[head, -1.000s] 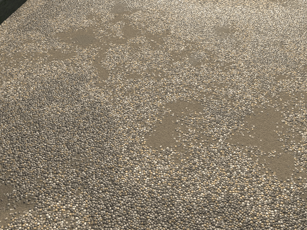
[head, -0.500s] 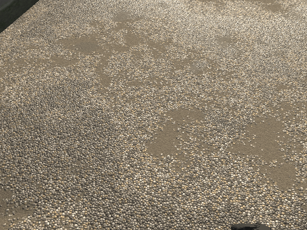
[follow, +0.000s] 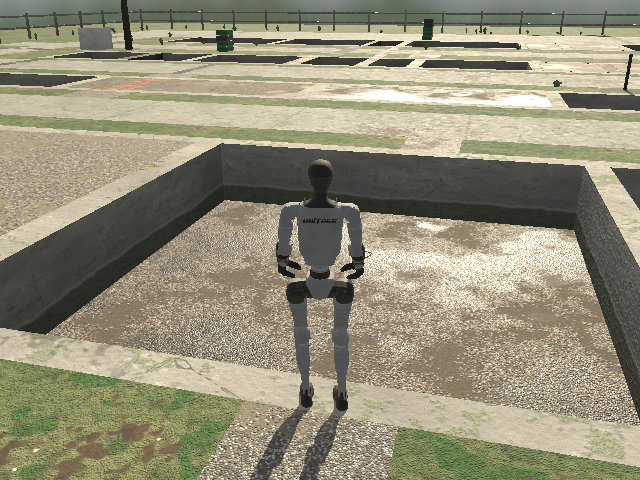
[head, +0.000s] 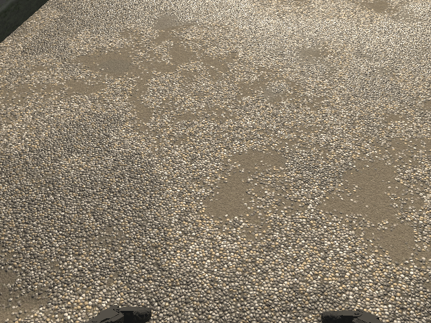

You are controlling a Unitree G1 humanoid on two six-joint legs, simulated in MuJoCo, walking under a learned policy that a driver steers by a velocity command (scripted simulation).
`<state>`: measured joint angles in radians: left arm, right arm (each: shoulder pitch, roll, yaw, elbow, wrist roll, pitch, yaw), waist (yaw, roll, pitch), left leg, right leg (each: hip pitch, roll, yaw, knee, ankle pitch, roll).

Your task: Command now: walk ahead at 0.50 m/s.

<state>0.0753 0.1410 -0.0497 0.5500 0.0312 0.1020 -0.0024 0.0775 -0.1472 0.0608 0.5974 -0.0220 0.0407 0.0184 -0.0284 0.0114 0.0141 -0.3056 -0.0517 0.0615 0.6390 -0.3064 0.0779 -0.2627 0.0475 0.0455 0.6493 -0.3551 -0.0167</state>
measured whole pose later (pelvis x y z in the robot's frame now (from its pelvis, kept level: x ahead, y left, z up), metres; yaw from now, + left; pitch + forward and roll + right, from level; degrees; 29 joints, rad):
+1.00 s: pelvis +0.00 +0.01 +0.00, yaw -1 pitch -1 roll -1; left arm 0.08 0.13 -0.05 0.56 0.03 0.10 0.00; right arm 0.11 -0.14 0.07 0.56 -0.02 0.04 0.02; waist -0.03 0.02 0.00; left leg -0.33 -0.05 0.08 0.67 -0.33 0.09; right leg -0.28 0.05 0.06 0.67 -0.37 0.00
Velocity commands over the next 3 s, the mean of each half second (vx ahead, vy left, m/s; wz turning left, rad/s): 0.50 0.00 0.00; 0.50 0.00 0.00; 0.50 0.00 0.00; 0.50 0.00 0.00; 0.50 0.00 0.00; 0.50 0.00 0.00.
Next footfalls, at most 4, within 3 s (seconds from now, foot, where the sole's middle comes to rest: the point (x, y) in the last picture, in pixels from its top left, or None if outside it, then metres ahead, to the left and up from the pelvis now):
none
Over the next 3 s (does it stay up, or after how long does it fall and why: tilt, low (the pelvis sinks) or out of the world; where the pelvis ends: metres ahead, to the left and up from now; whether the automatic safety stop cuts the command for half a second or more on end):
stays up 0.01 0.01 -0.01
